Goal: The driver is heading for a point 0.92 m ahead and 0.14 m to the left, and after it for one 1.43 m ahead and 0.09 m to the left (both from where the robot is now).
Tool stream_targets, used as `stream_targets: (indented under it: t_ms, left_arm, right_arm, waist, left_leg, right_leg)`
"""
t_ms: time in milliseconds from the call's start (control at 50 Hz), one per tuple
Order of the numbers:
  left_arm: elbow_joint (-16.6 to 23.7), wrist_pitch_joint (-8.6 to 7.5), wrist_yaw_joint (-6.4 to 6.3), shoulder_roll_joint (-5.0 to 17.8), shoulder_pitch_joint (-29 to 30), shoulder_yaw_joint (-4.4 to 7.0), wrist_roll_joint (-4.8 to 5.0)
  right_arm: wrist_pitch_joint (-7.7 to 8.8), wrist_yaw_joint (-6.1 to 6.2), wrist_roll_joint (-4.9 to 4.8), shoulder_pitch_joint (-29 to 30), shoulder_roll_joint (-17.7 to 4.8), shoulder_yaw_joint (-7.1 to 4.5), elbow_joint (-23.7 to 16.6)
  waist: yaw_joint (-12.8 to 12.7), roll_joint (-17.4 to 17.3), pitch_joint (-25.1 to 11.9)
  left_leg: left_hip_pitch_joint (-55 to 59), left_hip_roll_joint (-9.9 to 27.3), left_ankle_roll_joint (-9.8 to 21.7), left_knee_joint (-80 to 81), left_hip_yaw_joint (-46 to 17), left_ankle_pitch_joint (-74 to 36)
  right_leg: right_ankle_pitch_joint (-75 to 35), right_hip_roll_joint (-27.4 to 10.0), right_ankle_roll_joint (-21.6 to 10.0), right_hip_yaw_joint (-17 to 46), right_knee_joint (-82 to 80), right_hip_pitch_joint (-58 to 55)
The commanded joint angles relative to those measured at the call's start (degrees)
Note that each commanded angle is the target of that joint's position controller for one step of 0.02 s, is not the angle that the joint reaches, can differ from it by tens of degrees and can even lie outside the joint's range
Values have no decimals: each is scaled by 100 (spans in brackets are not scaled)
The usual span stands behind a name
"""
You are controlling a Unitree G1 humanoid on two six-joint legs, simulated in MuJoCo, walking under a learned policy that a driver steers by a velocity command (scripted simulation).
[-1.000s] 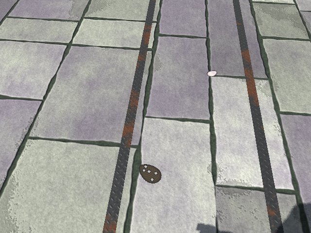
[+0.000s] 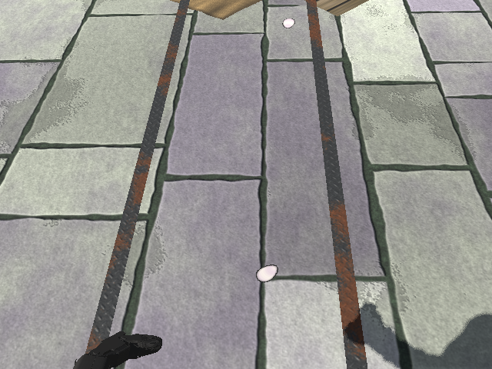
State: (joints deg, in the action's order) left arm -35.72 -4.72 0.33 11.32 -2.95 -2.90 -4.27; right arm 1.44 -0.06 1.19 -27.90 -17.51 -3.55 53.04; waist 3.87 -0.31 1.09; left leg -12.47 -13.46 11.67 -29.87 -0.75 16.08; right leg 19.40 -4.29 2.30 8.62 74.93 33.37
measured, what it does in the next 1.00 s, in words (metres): walks ahead, turning left: right foot, then left foot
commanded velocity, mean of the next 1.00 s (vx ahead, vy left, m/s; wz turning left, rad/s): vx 1.00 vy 0.00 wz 0.58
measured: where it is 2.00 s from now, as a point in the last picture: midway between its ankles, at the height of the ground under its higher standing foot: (122, 108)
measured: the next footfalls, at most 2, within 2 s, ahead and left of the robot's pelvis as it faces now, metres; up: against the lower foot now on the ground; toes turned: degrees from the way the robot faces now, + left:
right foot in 0.22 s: +0.41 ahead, -0.21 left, +0.00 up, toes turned +16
left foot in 0.66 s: +0.70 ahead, +0.13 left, +0.00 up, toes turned +40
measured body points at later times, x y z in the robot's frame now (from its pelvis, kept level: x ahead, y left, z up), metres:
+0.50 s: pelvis +0.44 -0.06 +0.01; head +0.46 -0.05 +0.46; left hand +0.25 +0.18 -0.11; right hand +0.78 -0.17 -0.04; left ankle +0.50 +0.08 -0.64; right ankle +0.38 -0.22 -0.72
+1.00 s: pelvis +0.83 +0.17 +0.00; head +0.86 +0.18 +0.45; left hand +0.83 +0.47 -0.10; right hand +0.98 -0.07 -0.13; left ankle +0.67 +0.11 -0.72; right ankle +1.10 +0.19 -0.66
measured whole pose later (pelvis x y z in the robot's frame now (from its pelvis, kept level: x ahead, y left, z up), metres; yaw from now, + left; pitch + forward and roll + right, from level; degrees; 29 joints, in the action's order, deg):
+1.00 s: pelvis +0.83 +0.17 +0.00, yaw +32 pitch +1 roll +2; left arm -42.4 -1.8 3.3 15.9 -9.1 0.9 -0.2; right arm 7.7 -0.6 0.6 -24.7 -16.8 -2.0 50.9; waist 2.4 1.2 2.5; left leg 11.5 -8.0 5.8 -8.0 8.4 20.4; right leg -6.7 -5.5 -5.2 -2.7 44.7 45.5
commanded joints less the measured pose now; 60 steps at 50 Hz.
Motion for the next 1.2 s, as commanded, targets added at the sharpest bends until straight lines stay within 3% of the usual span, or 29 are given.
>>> stream_targets:
  t_ms: [20, 80, 140, 180, 200, 220, 240, 260, 300, 380, 520, 560, 620, 640, 660, 680, 700, 720, 760, 820, 880, 940, 1020, 1080, 1100, 1120, 1140, 1160, 1200]
  left_arm:
    - [477, 126, 49, 901, 146, 160, 60]
    - [701, 112, 79, 638, 748, 66, 307]
    - [715, 49, 29, 868, 707, 161, 323]
    - [462, -22, -71, 1292, -178, 363, 312]
    - [203, -61, -140, 1540, -1292, 501, 288]
    - [-33, -90, -259, 1992, -2704, 700, 154]
    - [-50, -61, -266, 2475, -2729, 796, -104]
    - [-11, 16, -235, 2266, -1998, 852, 19]
    - [-13, 65, -167, 1289, -1374, 658, 111]
    - [-734, -90, -65, 759, -2055, 523, 244]
    - [-1088, -280, -60, 1139, -2135, 593, 237]
    - [-1167, -246, -114, 1328, -2384, 623, 229]
    - [-1184, -51, -262, 1833, -2452, 715, 234]
    - [-1072, 10, -260, 1889, -2181, 714, 210]
    - [-1026, 52, -193, 1792, -2041, 710, 194]
    - [-738, 4, -115, 1026, -2192, 559, 123]
    - [-271, -42, -102, 1171, -2505, 523, 417]
    - [-276, -99, -115, 1428, -1767, 552, 423]
    - [-452, -36, -76, 1178, -1696, 484, 369]
    - [-754, 312, 107, 821, -2079, 448, 276]
    - [-474, 342, 180, 724, -1049, 446, 370]
    - [-435, 267, 290, 623, -638, 405, 451]
    - [-380, 193, 371, 732, -274, 400, 372]
    - [-859, 274, 329, 1314, -2102, 632, 348]
    - [-1217, 295, 250, 1585, -3390, 792, 328]
    - [-1340, 341, 138, 1812, -3645, 929, 392]
    - [-1202, 425, 94, 2400, -2893, 1057, 244]
    - [-929, 432, 92, 2167, -2639, 1061, 334]
    - [-1017, 398, 39, 1540, -2290, 925, 343]
  right_arm:
    - [355, 19, -30, 665, -932, -212, -688]
    - [366, -86, -131, 495, -961, -300, -677]
    - [322, -109, -108, 326, -1070, -391, -693]
    - [320, -91, -48, 466, -1266, -443, -753]
    - [347, -112, -44, 792, -1380, -462, -821]
    - [427, -99, -56, 1101, -933, -335, -1031]
    - [449, -71, -283, 692, 92, -65, -1392]
    - [354, -44, -210, 716, -235, 11, -1449]
    - [198, -137, 27, 1496, -636, -77, -1397]
    - [-68, -422, 101, 2038, -134, 79, -1786]
    - [-126, -625, 82, 3386, -155, 289, -2436]
    - [-108, -636, 71, 3498, -165, 306, -2373]
    - [-56, -486, 149, 2138, -481, 183, -1888]
    - [-34, -383, 146, 886, -734, 42, -1452]
    - [-20, -239, 128, 130, -976, -128, -1093]
    - [-65, -101, 41, 511, -1514, -271, -1096]
    - [-116, -44, 131, 589, -1707, -308, -1403]
    - [-105, 25, 114, 559, -1334, -290, -1383]
    - [109, 72, 116, 976, -828, -150, -1127]
    - [432, 58, 56, 1132, -458, 2, -920]
    - [612, -78, 14, 969, -372, 24, -745]
    - [716, -98, -58, 975, -348, 76, -706]
    - [739, 85, -47, 547, -662, 63, -543]
    - [418, 314, 146, 912, -1165, -76, -687]
    - [321, 319, 183, 1340, -1270, -117, -834]
    - [341, 197, 200, 1547, -856, -29, -839]
    - [472, 67, 37, 1040, -42, 193, -1425]
    - [629, 69, 105, 1387, -333, 281, -1651]
    - [724, 13, 147, 1690, -467, 312, -1708]
  waist:
    - [-491, 503, 770]
    - [12, 11, 460]
    - [162, -293, 95]
    - [-301, -279, -559]
    - [-1021, -136, -1139]
    - [-1648, 345, -1905]
    - [-1104, 2114, -2377]
    - [-791, 2158, -2040]
    - [-785, 572, -686]
    - [-554, 667, -86]
    - [-413, 305, 733]
    - [-410, 287, 638]
    - [414, 730, -232]
    - [936, 795, -702]
    - [1187, 422, -929]
    - [359, -1133, -1007]
    - [197, -1100, -2379]
    - [404, -45, -1679]
    - [-193, 638, -205]
    - [-731, 427, 292]
    - [-504, 66, 781]
    - [-395, 93, 549]
    - [-345, -198, 373]
    - [-1413, -741, -698]
    - [-2083, -621, -1080]
    - [-2093, 152, -897]
    - [-929, 2032, -1158]
    - [-1184, 747, -1556]
    - [-633, -498, -236]
  left_leg:
    - [-1618, 1429, 875, 2316, -2360, -70]
    - [-1200, 1129, 419, 2085, -1971, -1080]
    - [-91, 1314, 131, 1442, -2179, -2091]
    - [376, 1313, -130, 183, -2198, -3382]
    - [-3, 1096, -289, -1150, -1979, -3482]
    - [-918, 832, -358, -3039, -1588, -2233]
    - [-2656, 331, -518, -4701, -983, 1583]
    - [-3496, 799, -445, -5304, -684, 951]
    - [-3488, 1420, -504, -4894, -390, 35]
    - [-3553, 1822, -595, -4667, -332, -213]
    - [-2974, 1673, -444, -2319, 673, -1535]
    - [-2246, 1227, -212, -1698, 1233, -1450]
    - [-295, 654, 97, -1306, 1058, -785]
    - [1042, 642, 302, -1010, 677, -658]
    - [2379, 882, 467, -377, 132, -594]
    - [3231, 2133, 459, -696, -1569, -1267]
    - [4330, 3264, 1448, 439, -4007, -427]
    - [3605, 3116, 1169, 1163, -3864, 212]
    - [1463, 2858, 791, 1553, -2715, -248]
    - [-82, 2502, 398, 2089, -1364, -566]
    - [-196, 2033, -85, 2507, -151, -1753]
    - [106, 1652, -547, 2660, 850, -3196]
    - [1482, 2066, -925, 2241, 1219, -6331]
    - [1859, 2390, -1092, -563, 1250, -8654]
    - [1059, 2377, -1037, -2492, 1167, -7932]
    - [-256, 1523, -966, -4857, 1186, -3164]
    - [-3286, 676, -1373, -7002, 439, 1396]
    - [-3799, 959, -1152, -6843, -504, 910]
    - [-3415, 1575, -1052, -5396, -538, 160]
  right_leg:
    - [-744, -254, 250, -601, -1862, -253]
    - [-2147, -14, 199, -842, -3568, -1022]
    - [-2184, 261, 84, -795, -4408, -1290]
    - [-1353, 542, -45, -774, -4597, -2305]
    - [-1015, 406, -135, -751, -4514, -3541]
    - [735, -626, -296, 212, -4470, -4946]
    - [2582, -2313, -647, 3235, -5659, -5977]
    - [3590, -2374, -987, 4505, -6315, -5425]
    - [1894, -1681, -812, 2141, -6063, -4002]
    - [-795, -1182, -485, 57, -6164, -3286]
    - [-3286, -800, -280, -2056, -6912, -2809]
    - [-5824, -703, -125, -2455, -6507, -3163]
    - [-8291, -1083, -193, -2327, -4468, -3348]
    - [-8105, -1163, -340, -2190, -3110, -2872]
    - [-5431, -723, -416, -2269, -1139, -1840]
    - [835, 159, -334, -2108, 1059, -121]
    - [809, 317, -332, -875, 2095, 1118]
    - [143, 97, -367, -670, 1890, 1497]
    - [-100, -294, -400, -591, 938, 1030]
    - [-104, -462, -323, -264, -28, 211]
    - [-1255, -396, -442, -498, -1255, 645]
    - [-2676, -64, -668, -1174, -2508, 108]
    - [-3048, 486, -1011, -1835, -3659, -340]
    - [-1636, 1142, -1277, -1922, -3557, -2095]
    - [-1137, 1030, -1550, -1449, -3810, -3374]
    - [-735, 633, -1799, -784, -3906, -4132]
    - [-511, -703, -2984, 2417, -4435, -5658]
    - [389, -998, -3068, 3727, -5630, -5616]
    - [598, -776, -2432, 2982, -6263, -3672]
Keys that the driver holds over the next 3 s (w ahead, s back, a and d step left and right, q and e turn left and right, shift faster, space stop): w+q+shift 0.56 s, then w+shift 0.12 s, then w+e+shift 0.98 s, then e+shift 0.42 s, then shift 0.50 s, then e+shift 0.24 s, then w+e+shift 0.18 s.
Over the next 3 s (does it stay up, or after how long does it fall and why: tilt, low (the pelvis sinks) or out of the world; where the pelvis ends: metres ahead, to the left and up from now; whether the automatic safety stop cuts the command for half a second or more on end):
stays up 1.86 0.45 0.01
